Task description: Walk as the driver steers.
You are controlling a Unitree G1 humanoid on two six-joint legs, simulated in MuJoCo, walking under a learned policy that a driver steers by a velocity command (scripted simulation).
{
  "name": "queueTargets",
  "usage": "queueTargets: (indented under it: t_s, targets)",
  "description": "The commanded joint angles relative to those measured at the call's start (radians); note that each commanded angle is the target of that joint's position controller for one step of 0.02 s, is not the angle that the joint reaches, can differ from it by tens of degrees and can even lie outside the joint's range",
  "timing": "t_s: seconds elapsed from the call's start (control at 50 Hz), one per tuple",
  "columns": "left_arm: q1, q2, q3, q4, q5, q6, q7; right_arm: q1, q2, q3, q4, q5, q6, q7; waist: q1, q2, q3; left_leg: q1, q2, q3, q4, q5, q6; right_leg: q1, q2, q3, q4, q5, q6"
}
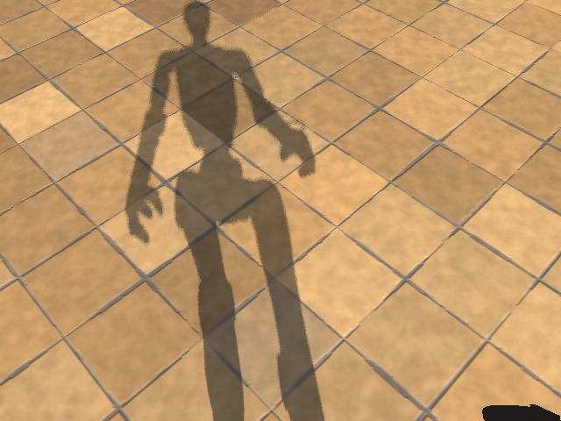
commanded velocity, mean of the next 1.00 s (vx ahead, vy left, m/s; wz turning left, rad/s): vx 0.05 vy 0.00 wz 0.30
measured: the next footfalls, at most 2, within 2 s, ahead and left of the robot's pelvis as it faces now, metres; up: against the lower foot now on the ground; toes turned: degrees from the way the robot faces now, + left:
right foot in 0.32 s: +0.14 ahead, -0.13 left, +0.00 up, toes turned +2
right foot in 1.14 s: +0.25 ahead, -0.07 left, +0.00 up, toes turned +33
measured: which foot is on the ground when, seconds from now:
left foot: down 0.00-1.00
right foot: down 0.00-0.02, up 0.04-0.30, down 0.32-0.62, up 0.64-1.00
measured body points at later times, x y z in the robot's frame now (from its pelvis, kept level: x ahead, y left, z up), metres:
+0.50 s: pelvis +0.10 +0.01 +0.00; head +0.12 +0.00 +0.45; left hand +0.17 +0.30 -0.11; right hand +0.25 -0.25 -0.12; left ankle +0.13 +0.11 -0.71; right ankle +0.10 -0.13 -0.73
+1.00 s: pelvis +0.13 +0.04 +0.01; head +0.16 +0.07 +0.46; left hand +0.19 +0.36 -0.09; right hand +0.35 -0.19 -0.08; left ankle +0.12 +0.12 -0.73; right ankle +0.22 -0.11 -0.69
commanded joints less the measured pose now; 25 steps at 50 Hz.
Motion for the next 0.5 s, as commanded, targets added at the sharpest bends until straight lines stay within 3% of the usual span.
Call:
queueTargets:
  t_s: [0.02, 0.04, 0.06, 0.08, 0.1, 0.12, 0.14, 0.2, 0.24, 0.3, 0.32, 0.34, 0.36, 0.4, 0.44, 0.5]
  targets:
    - [0.096, 0.058, 0.001, -0.052, 0.013, -0.013, 0.006, 0.229, -0.227, -0.054, -0.008, -0.038, -0.017, -0.008, -0.092, 0.073, -0.330, 0.674, 0.290, -0.268, 0.085, 0.715, 0.214, -0.303, -0.053, 0.040, 0.521, 0.318, 0.027]
    - [0.205, 0.049, -0.006, -0.011, -0.004, -0.011, 0.000, 0.280, -0.150, -0.037, 0.025, -0.010, 0.003, -0.003, -0.090, 0.237, -0.476, 0.796, 0.419, -0.479, 0.048, 0.702, 0.334, -0.418, -0.001, 0.058, 0.723, -0.266, 0.072]
    - [0.162, 0.140, 0.014, -0.011, -0.020, 0.000, -0.004, 0.252, -0.129, -0.029, 0.018, 0.022, 0.020, 0.004, -0.104, 0.129, -0.412, 0.708, 0.386, -0.492, -0.004, 0.397, 0.311, -0.475, -0.041, 0.106, 0.797, -0.271, 0.082]
    - [0.060, 0.153, 0.020, -0.033, -0.027, 0.018, 0.001, 0.173, -0.121, -0.025, 0.004, 0.027, 0.035, 0.000, -0.099, 0.062, -0.284, 0.581, 0.348, -0.426, -0.049, 0.160, 0.265, -0.531, -0.078, 0.061, 0.816, -0.214, 0.092]
    - [-0.003, 0.144, 0.021, -0.046, -0.016, 0.038, 0.009, 0.098, -0.094, -0.011, -0.008, 0.017, 0.044, -0.002, -0.083, 0.016, -0.180, 0.427, 0.304, -0.360, -0.104, 0.020, 0.235, -0.530, -0.113, 0.024, 0.754, -0.162, 0.096]
    - [-0.023, 0.130, 0.024, -0.050, -0.004, 0.058, 0.018, 0.045, -0.073, -0.002, -0.014, 0.007, 0.050, -0.006, -0.055, 0.022, -0.131, 0.300, 0.270, -0.309, -0.147, -0.078, 0.206, -0.474, -0.151, 0.018, 0.664, -0.114, 0.095]
    - [-0.007, 0.098, 0.017, -0.047, -0.001, 0.072, 0.024, 0.014, -0.083, -0.005, -0.010, -0.002, 0.058, -0.007, -0.032, 0.061, -0.099, 0.202, 0.224, -0.254, -0.183, -0.132, 0.181, -0.396, -0.157, -0.007, 0.558, -0.083, 0.097]
    - [0.017, 0.044, 0.000, -0.022, 0.006, 0.070, 0.034, 0.016, -0.096, -0.012, 0.011, -0.008, 0.063, -0.018, -0.030, 0.108, -0.136, 0.155, 0.174, -0.149, -0.188, -0.042, 0.179, -0.244, -0.143, -0.055, 0.336, -0.002, 0.097]
    - [0.006, 0.055, 0.002, -0.012, 0.006, 0.066, 0.032, 0.039, -0.107, -0.013, 0.026, 0.006, 0.071, -0.025, -0.033, 0.091, -0.167, 0.174, 0.178, -0.157, -0.181, -0.120, 0.177, -0.181, -0.134, -0.067, 0.222, 0.119, 0.091]
    - [-0.038, 0.076, 0.010, -0.015, 0.021, 0.069, 0.032, 0.023, -0.121, -0.013, 0.017, 0.028, 0.095, -0.030, -0.024, 0.070, -0.101, 0.093, 0.134, -0.186, -0.186, -0.472, 0.116, -0.098, -0.107, -0.093, 0.047, 0.237, 0.061]
    - [-0.054, 0.102, 0.015, -0.031, 0.029, 0.068, 0.036, 0.037, -0.113, -0.010, 0.017, 0.027, 0.099, -0.031, -0.029, 0.047, -0.074, 0.057, 0.119, -0.199, -0.174, -0.554, 0.081, -0.085, -0.151, -0.049, 0.015, 0.241, 0.038]
    - [-0.065, 0.152, 0.026, -0.042, 0.027, 0.068, 0.043, 0.053, -0.116, -0.015, 0.012, 0.025, 0.100, -0.031, -0.050, -0.009, -0.044, 0.019, 0.077, -0.173, -0.140, -0.580, 0.053, -0.102, -0.197, -0.021, 0.004, 0.178, 0.011]
    - [-0.061, 0.177, 0.040, -0.026, 0.019, 0.066, 0.044, 0.043, -0.114, -0.020, -0.003, 0.028, 0.102, -0.034, -0.059, -0.105, -0.011, 0.018, 0.018, -0.101, -0.088, -0.555, 0.030, -0.172, -0.198, -0.020, -0.016, 0.059, -0.006]
    - [-0.061, 0.143, 0.039, -0.030, 0.021, 0.053, 0.049, 0.040, -0.099, -0.023, -0.017, 0.030, 0.106, -0.041, -0.052, -0.182, -0.008, 0.008, -0.037, -0.034, 0.067, -0.443, 0.014, -0.184, -0.243, 0.021, -0.074, 0.071, -0.017]
    - [-0.086, 0.160, 0.047, -0.049, 0.020, 0.039, 0.056, 0.076, -0.092, -0.029, -0.023, 0.026, 0.113, -0.037, -0.059, -0.265, -0.029, -0.040, -0.054, 0.019, 0.244, -0.399, 0.006, -0.138, -0.371, 0.120, -0.092, 0.294, -0.073]
    - [-0.116, 0.169, 0.050, -0.079, 0.011, 0.025, 0.070, 0.064, -0.087, -0.040, -0.057, 0.032, 0.126, -0.019, -0.039, -0.229, -0.061, -0.110, -0.002, 0.009, 0.446, -0.631, -0.003, -0.074, -0.483, 0.155, -0.044, 0.660, -0.149]
Velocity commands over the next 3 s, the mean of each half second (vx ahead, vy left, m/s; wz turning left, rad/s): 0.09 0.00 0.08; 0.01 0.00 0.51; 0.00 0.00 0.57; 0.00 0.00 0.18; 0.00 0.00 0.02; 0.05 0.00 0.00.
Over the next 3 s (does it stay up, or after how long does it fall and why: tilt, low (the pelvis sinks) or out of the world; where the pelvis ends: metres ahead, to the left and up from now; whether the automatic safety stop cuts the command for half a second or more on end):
stays up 0.14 0.05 0.01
